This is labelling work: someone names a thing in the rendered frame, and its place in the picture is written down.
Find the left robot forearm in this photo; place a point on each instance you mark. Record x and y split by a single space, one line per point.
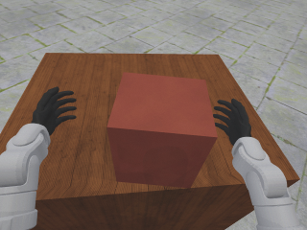
19 174

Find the right robot hand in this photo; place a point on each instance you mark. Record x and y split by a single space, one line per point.
238 125

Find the pedestal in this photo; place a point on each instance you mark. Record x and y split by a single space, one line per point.
77 187

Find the carton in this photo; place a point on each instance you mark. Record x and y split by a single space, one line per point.
160 130

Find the right robot forearm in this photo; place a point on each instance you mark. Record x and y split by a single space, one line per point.
267 186

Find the left robot hand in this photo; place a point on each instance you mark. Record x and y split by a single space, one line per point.
47 112

